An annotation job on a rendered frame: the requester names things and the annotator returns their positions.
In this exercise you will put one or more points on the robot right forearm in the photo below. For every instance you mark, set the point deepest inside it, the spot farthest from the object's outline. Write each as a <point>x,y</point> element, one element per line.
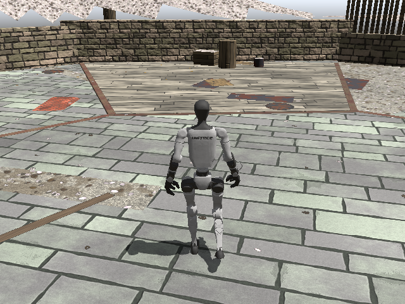
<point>233,167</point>

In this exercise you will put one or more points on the right robot upper arm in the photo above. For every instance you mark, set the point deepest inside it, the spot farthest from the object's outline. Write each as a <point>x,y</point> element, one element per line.
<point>225,143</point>

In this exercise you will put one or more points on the left robot hand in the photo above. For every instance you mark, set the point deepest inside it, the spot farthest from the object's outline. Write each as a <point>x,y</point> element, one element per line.
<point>168,186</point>

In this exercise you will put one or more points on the left robot upper arm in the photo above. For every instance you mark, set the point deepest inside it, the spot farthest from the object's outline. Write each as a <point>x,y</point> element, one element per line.
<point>179,143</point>

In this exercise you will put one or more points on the robot left forearm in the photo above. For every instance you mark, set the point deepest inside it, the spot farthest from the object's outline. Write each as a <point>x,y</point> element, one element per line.
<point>172,170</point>

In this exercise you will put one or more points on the right robot hand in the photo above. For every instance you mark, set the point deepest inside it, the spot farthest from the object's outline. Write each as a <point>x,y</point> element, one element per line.
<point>231,178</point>

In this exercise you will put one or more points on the robot left foot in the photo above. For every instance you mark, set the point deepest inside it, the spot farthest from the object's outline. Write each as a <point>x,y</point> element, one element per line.
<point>194,249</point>

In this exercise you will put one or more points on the robot left shin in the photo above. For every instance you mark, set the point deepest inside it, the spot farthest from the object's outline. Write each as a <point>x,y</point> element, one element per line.
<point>192,223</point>

